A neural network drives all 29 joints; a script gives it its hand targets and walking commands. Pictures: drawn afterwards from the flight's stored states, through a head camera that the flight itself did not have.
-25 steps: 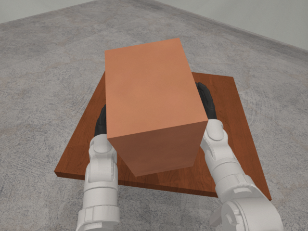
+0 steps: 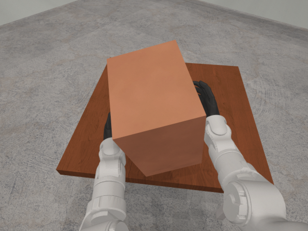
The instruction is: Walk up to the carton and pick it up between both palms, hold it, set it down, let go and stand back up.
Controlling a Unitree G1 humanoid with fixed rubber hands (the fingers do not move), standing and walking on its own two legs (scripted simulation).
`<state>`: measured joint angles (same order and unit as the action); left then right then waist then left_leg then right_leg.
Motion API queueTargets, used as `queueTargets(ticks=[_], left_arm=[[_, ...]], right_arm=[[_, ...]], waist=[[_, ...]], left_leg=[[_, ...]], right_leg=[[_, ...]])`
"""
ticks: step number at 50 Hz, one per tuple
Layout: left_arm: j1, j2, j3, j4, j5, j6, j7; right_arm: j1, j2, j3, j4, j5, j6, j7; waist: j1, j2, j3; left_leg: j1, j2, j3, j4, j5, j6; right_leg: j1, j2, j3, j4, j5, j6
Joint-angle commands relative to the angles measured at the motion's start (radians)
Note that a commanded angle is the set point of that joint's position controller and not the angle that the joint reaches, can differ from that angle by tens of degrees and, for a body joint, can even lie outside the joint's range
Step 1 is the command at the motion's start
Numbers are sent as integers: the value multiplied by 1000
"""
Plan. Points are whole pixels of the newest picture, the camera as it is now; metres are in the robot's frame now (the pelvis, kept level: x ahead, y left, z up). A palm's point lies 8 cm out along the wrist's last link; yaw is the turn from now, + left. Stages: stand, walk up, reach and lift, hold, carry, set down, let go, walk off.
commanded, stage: set down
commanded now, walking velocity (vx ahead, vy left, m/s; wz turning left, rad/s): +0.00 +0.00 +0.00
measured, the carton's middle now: (159, 116) +0.41 +0.02 +0.07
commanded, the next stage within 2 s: none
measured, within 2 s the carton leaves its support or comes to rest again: neither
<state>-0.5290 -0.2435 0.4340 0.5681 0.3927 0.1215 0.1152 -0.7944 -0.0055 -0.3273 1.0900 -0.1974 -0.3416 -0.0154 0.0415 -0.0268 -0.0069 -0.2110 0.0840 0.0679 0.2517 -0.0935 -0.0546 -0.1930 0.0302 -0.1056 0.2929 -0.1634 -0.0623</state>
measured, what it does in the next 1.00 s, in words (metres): stands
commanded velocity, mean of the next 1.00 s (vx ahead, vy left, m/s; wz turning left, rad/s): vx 0.00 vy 0.00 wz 0.00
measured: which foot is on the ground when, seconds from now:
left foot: down 0.00-1.00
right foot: down 0.00-1.00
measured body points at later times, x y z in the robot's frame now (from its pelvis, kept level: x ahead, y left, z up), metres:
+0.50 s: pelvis +0.01 +0.01 +0.00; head +0.05 +0.01 +0.45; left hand +0.38 +0.15 +0.03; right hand +0.45 -0.11 +0.08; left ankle +0.02 +0.16 -0.75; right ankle -0.01 -0.07 -0.75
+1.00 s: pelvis +0.00 -0.01 -0.01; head +0.11 -0.02 +0.43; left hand +0.37 +0.14 -0.03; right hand +0.47 -0.11 +0.02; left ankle +0.02 +0.16 -0.75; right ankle -0.01 -0.07 -0.75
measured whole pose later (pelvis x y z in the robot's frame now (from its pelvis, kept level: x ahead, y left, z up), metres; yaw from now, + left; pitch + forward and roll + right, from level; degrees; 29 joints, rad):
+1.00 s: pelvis +0.00 -0.01 -0.01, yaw +0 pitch +21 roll +1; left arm -0.58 -0.26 0.53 0.77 0.37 -0.12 0.20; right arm -0.94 -0.06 -0.51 1.32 -0.39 -0.42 0.04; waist 0.10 -0.01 -0.15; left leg -0.58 0.11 0.08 0.30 -0.07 -0.07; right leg -0.58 0.04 -0.12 0.37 -0.16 -0.09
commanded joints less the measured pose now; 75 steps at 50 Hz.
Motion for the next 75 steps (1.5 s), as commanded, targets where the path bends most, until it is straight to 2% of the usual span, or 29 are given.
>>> queueTargets(ticks=[1,9,11,12,16,17,20,23,25,26,28,30,31,39,42,43,46,52,56,57,60,61,62,65,67,68,70,71,75], left_arm=[[-707,-392,-339,-156,-26,-162,-72],[-747,-441,-397,-139,-51,-234,-39],[-771,-454,-409,-142,-50,-236,-34],[-750,-467,-404,-124,-53,-235,-29],[-744,-481,-403,-112,-48,-221,-19],[-728,-477,-396,-106,-42,-217,-12],[-710,-468,-371,-107,-26,-201,-10],[-678,-458,-336,-94,0,-188,-2],[-683,-429,-304,-97,8,-186,-3],[-657,-426,-288,-78,16,-189,-3],[-658,-416,-271,-63,21,-198,-4],[-685,-411,-244,-62,23,-216,-3],[-705,-400,-245,-64,20,-227,-6],[-726,-394,-196,23,23,-307,-15],[-756,-385,-210,31,13,-333,-12],[-753,-391,-205,31,13,-338,-7],[-749,-410,-239,22,-1,-359,7],[-756,-398,-221,56,2,-380,21],[-742,-406,-238,73,-7,-389,30],[-722,-411,-223,97,-4,-389,31],[-708,-441,-263,100,-18,-401,40],[-691,-449,-256,92,-24,-408,51],[-685,-445,-244,112,-20,-405,49],[-660,-451,-253,116,-31,-412,59],[-672,-445,-254,120,-39,-421,66],[-673,-444,-258,103,-40,-423,74],[-679,-468,-274,109,-47,-427,84],[-669,-469,-277,102,-61,-429,90],[-622,-471,-300,110,-74,-449,90]], right_arm=[[-550,493,209,-55,-68,-50,101],[-528,480,132,12,-130,-65,98],[-508,460,87,55,-139,-52,109],[-524,453,86,56,-142,-57,110],[-486,416,37,135,-177,-42,118],[-509,401,31,124,-164,-41,125],[-503,399,30,152,-151,-35,137],[-536,382,23,146,-145,-35,143],[-530,385,26,149,-141,-31,149],[-551,402,45,121,-141,-37,149],[-547,396,35,122,-157,-41,147],[-572,395,41,125,-155,-46,155],[-565,397,39,137,-160,-48,156],[-581,420,10,169,-233,-71,148],[-587,400,-26,174,-252,-87,150],[-600,395,-23,182,-249,-90,152],[-581,386,-27,228,-250,-99,153],[-624,325,-36,274,-241,-111,157],[-633,316,-41,325,-230,-130,152],[-649,311,-24,328,-227,-136,152],[-646,276,-28,374,-212,-151,154],[-660,267,-17,380,-205,-163,159],[-645,263,-25,409,-204,-159,159],[-666,233,-18,421,-186,-175,162],[-681,209,-40,436,-191,-183,166],[-691,202,-35,434,-177,-184,170],[-723,180,-58,453,-188,-196,175],[-709,167,-49,459,-180,-197,180],[-700,162,-31,458,-177,-219,174]], waist=[[45,-53,-575],[-8,12,-714],[-27,48,-694],[-10,48,-690],[-31,53,-662],[-1,62,-659],[4,61,-617],[41,54,-615],[46,27,-590],[76,6,-620],[67,-6,-632],[85,-18,-618],[70,-22,-628],[69,-98,-745],[50,-82,-778],[66,-81,-774],[49,-56,-834],[65,-66,-823],[63,-68,-864],[83,-79,-855],[59,-50,-891],[88,-59,-918],[80,-58,-889],[94,-67,-923],[84,-62,-937],[99,-49,-969],[89,-32,-992],[106,-55,-1004],[96,-68,-1082]], left_leg=[[62,-59,48,25,206,72],[133,-43,39,76,320,33],[188,-36,35,78,328,22],[197,-34,38,91,348,18],[273,-22,32,110,401,0],[262,-22,32,110,400,1],[278,-20,28,112,452,-1],[263,-18,34,116,477,-1],[228,-24,41,108,442,13],[202,-27,41,108,455,20],[164,-29,48,95,419,22],[88,-37,54,76,354,37],[73,-36,54,76,327,41],[-119,-48,73,54,204,68],[-152,-47,70,60,186,67],[-150,-45,73,66,183,65],[-141,-43,67,88,216,52],[-202,-44,71,112,210,55],[-197,-41,60,141,272,37],[-196,-41,55,145,284,45],[-166,-32,47,168,356,25],[-159,-26,35,182,401,19],[-160,-25,31,188,391,21],[-143,-22,26,204,448,16],[-123,-18,24,216,467,5],[-124,-20,26,225,487,1],[-105,-14,16,240,524,-9],[-105,-14,16,253,543,-13],[-167,-20,9,277,600,-21]], right_leg=[[289,-65,18,46,515,125],[170,-33,-15,55,498,92],[108,-22,-26,40,402,82],[87,-15,-29,30,385,71],[4,-1,-38,6,335,57],[-13,1,-33,0,313,49],[-24,3,-28,1,337,46],[-40,10,-24,3,334,41],[0,2,-11,2,346,52],[11,-2,-4,8,377,52],[44,-5,-1,18,408,57],[83,-19,9,35,428,71],[101,-25,12,37,438,72],[182,-49,27,104,542,113],[176,-55,22,118,533,117],[155,-50,19,125,519,115],[120,-45,12,136,529,105],[98,-53,20,159,553,111],[56,-41,20,172,619,104],[59,-46,30,173,643,107],[6,-30,10,179,658,91],[-17,-19,8,185,666,88],[-33,-28,14,181,675,92],[-65,-15,17,174,672,80],[-122,2,5,168,630,70],[-132,2,14,175,628,68],[-199,11,-2,161,598,56],[-206,14,14,143,608,39],[-170,8,16,166,748,44]])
